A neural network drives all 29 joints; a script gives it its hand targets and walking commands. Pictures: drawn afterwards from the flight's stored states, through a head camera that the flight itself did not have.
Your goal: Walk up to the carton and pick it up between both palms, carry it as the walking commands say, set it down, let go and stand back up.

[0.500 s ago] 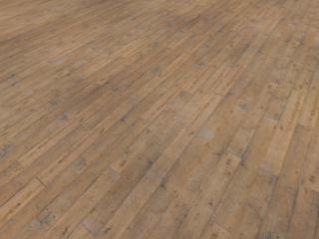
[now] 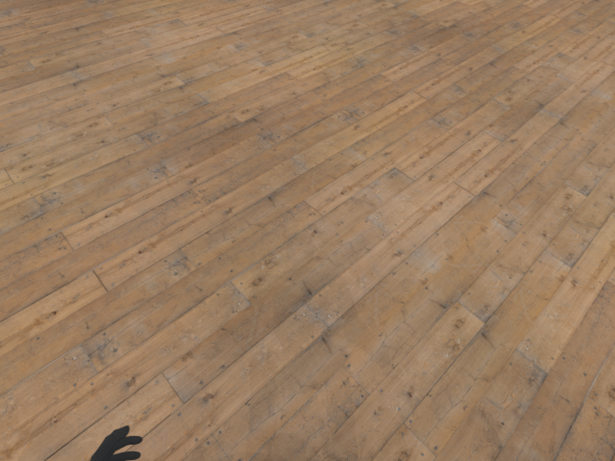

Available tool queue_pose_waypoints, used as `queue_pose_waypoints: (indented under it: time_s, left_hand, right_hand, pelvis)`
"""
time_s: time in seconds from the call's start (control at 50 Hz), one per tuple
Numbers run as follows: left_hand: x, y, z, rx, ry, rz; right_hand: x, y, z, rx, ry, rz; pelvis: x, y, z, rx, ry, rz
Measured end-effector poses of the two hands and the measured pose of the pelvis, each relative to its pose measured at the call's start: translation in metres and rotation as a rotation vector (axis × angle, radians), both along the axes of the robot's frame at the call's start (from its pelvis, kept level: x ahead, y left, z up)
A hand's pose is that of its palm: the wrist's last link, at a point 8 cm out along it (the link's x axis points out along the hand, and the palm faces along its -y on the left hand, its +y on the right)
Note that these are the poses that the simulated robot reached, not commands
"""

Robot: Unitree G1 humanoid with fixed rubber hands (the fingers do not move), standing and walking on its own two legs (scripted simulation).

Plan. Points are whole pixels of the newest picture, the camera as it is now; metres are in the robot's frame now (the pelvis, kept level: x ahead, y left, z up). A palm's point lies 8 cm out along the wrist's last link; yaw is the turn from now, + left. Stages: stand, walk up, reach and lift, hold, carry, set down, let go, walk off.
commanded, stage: walk up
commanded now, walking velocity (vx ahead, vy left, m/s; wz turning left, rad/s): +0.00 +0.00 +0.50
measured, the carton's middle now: out of the picture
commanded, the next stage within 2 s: none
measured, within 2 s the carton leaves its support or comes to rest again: neither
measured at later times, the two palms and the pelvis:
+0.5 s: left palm out of the picture -0.01 +0.23 -0.09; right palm out of the picture +0.16 -0.29 -0.12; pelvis -0.02 -0.06 +0.00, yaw +15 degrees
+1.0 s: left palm out of the picture +0.07 +0.36 -0.12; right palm out of the picture +0.15 -0.18 -0.12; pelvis +0.07 +0.06 -0.01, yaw +30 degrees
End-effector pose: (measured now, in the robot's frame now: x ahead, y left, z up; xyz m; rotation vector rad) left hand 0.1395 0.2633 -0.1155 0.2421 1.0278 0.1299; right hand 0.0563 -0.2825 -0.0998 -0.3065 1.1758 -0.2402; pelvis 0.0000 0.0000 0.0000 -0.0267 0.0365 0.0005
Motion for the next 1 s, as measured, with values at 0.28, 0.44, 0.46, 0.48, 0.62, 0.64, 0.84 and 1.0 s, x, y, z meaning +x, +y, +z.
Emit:
queue_pose_waypoints:
  time_s: [0.28, 0.44, 0.46, 0.48, 0.62, 0.64, 0.84, 1.0]
  left_hand:
    - [-0.065, -0.049, 0.029, 0.089, -0.008, 0.120]
    - [-0.118, -0.039, 0.037, 0.123, 0.013, 0.269]
    - [-0.126, -0.037, 0.035, 0.122, 0.022, 0.288]
    - [-0.135, -0.036, 0.033, 0.119, 0.034, 0.307]
    - [-0.218, -0.027, 0.014, 0.078, 0.164, 0.473]
    - [-0.230, -0.024, 0.012, 0.072, 0.184, 0.493]
    - [-0.243, 0.029, -0.018, -0.025, 0.246, 0.527]
    - [-0.072, 0.095, -0.001, -0.029, -0.054, 0.439]
  right_hand:
    - [0.032, -0.034, -0.035, 0.132, 0.003, 0.133]
    - [0.077, -0.019, -0.031, 0.167, -0.014, 0.289]
    - [0.086, -0.015, -0.029, 0.167, -0.023, 0.308]
    - [0.094, -0.011, -0.027, 0.167, -0.034, 0.327]
    - [0.159, 0.047, -0.003, 0.189, -0.131, 0.493]
    - [0.168, 0.060, 0.003, 0.195, -0.149, 0.522]
    - [0.174, 0.136, -0.009, 0.108, -0.122, 0.609]
    - [0.093, 0.101, -0.019, 0.037, 0.234, 0.432]
  pelvis:
    - [-0.011, -0.053, 0.000, 0.068, -0.017, 0.144]
    - [-0.013, -0.059, 0.003, 0.084, -0.006, 0.228]
    - [-0.014, -0.059, 0.003, 0.084, -0.003, 0.239]
    - [-0.015, -0.058, 0.003, 0.083, 0.000, 0.251]
    - [-0.017, -0.041, 0.002, 0.070, 0.030, 0.327]
    - [-0.016, -0.037, 0.003, 0.067, 0.038, 0.337]
    - [0.009, 0.030, -0.010, 0.033, 0.049, 0.442]
    - [0.068, 0.065, -0.006, 0.030, 0.024, 0.528]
